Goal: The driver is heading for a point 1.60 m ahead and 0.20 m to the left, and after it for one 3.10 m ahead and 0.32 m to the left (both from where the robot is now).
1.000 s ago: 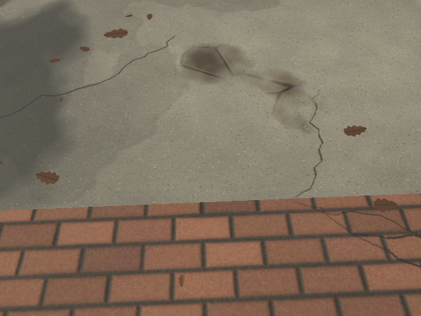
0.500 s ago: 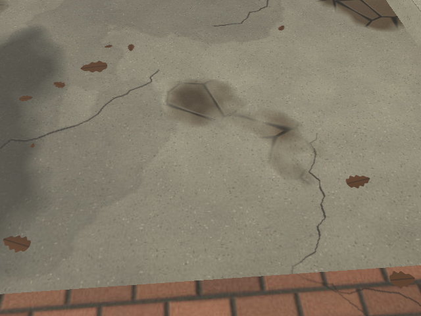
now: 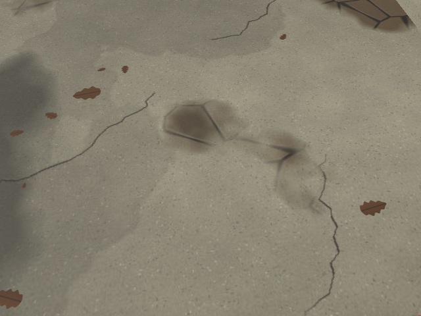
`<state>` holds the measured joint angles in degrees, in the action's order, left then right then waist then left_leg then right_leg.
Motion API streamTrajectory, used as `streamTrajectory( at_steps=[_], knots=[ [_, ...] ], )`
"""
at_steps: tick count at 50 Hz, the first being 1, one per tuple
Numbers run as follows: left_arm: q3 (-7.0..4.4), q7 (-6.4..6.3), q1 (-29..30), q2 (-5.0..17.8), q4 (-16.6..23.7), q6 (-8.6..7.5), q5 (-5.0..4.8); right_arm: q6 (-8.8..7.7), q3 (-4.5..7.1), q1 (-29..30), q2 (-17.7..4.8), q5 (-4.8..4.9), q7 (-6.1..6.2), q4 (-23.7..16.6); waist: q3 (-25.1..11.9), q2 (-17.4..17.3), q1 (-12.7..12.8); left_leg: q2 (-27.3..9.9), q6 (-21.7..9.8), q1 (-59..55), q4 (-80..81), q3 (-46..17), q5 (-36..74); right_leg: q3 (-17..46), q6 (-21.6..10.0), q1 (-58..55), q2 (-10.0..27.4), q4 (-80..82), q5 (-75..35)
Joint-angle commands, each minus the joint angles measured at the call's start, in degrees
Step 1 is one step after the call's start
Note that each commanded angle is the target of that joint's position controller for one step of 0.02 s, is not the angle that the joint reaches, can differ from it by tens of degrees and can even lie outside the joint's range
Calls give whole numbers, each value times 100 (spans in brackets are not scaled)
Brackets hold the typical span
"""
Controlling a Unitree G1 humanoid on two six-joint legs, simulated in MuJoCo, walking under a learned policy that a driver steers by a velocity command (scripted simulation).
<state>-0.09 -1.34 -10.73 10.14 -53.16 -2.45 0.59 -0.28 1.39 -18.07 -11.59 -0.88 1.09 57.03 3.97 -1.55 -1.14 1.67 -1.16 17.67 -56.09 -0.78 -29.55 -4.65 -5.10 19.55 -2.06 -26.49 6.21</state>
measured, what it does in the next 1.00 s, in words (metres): steps on the spot: left foot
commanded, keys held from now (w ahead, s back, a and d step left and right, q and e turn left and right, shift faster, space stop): no key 1.00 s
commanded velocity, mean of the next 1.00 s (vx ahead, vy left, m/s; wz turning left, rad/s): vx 0.02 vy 0.00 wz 0.00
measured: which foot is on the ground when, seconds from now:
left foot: up 0.00-0.18, down 0.20-1.00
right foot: down 0.00-1.00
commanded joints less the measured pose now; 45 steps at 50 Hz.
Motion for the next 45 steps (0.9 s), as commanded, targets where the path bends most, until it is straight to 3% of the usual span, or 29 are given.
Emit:
streamTrajectory(
  at_steps=[1,4,7,9,10,11,12,13,14,15,18,23,45],
  knots=[
    [-71,-58,-226,530,64,-19,63,171,23,-834,-154,-52,3,98,-656,611,-170,-204,113,-372,485,-53,319,1209,-713,-253,1377,1222,-1723],
    [-89,-38,-356,650,-64,-4,45,289,-19,-619,-122,-10,67,147,-667,710,-86,-200,107,-572,1316,55,490,1236,-632,-170,1303,1373,-369],
    [-127,-36,-320,752,-128,127,16,321,-35,-445,-206,1,81,189,-489,787,-55,-188,38,-787,1974,163,900,1433,-498,144,1265,1607,1542],
    [-140,-53,-292,754,-160,230,-47,281,-69,-548,-161,-36,77,297,-278,587,-125,-208,-73,-1201,2725,199,1382,1485,-227,560,1196,1654,2388],
    [-145,-60,-401,716,-215,266,-52,236,-87,-530,-210,-81,79,286,-88,410,-104,-392,-136,-1211,3193,-60,1489,1488,-5,685,1123,1625,2588],
    [-146,-61,-535,637,-260,295,-76,170,-86,-461,-353,-114,94,256,75,152,28,-712,-213,-908,3600,-527,1147,1383,184,584,924,1476,2339],
    [-150,-35,-585,542,-282,322,-111,122,-99,-266,-364,-22,89,296,350,-415,203,-780,-270,57,3863,-743,509,980,258,-2,581,1278,1618],
    [-130,-12,-657,485,-374,322,-71,43,-147,-139,-214,5,86,294,253,-495,271,-835,-225,457,4173,-840,290,896,261,-703,548,956,991],
    [-111,2,-798,394,-464,314,-38,-22,-148,-50,-232,34,88,305,152,-516,350,-839,-169,613,4309,-845,323,848,260,-1100,531,786,655],
    [-99,14,-895,395,-540,300,-18,-52,-125,15,-303,56,98,295,56,-438,392,-800,-134,586,4349,-810,426,845,256,-1273,547,719,531],
    [-76,16,-900,416,-672,251,5,-61,-125,-124,-239,68,103,356,32,-40,293,-701,-169,182,4143,-650,882,946,227,-1021,622,813,602],
    [-24,-23,-860,342,-811,226,-19,-17,-139,-374,-146,53,95,478,28,180,169,-631,-226,-127,3941,-529,1170,1013,233,-771,671,932,709],
    [41,-88,-1024,126,-1236,234,-27,-33,-229,-618,81,50,133,766,67,136,181,-615,-223,-306,3876,-468,1674,982,225,-925,701,727,193]
  ],
)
